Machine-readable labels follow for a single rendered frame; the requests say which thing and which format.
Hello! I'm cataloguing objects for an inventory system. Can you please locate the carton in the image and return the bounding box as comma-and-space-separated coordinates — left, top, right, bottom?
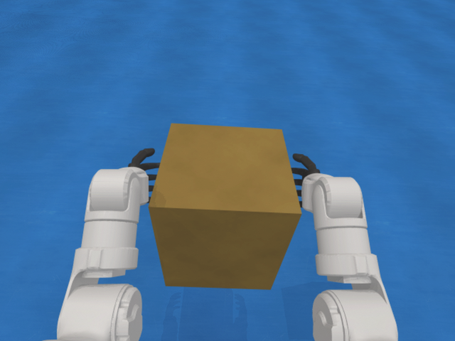
149, 123, 302, 290

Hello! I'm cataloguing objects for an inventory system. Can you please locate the right robot hand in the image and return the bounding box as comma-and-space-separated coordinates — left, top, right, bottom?
291, 153, 320, 207

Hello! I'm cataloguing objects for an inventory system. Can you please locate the left robot hand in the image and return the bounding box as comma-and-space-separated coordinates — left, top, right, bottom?
128, 148, 160, 203

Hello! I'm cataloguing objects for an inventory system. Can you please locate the robot left upper arm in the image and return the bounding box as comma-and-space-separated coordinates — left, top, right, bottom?
43, 283, 142, 341

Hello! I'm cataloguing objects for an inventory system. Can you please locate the right robot forearm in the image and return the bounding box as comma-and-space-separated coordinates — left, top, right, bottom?
301, 173, 398, 340

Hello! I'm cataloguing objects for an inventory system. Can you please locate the left robot forearm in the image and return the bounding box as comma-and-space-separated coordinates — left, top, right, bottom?
57, 167, 149, 339

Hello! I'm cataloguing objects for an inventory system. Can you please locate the robot right upper arm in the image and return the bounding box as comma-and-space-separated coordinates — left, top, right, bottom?
312, 289, 398, 341

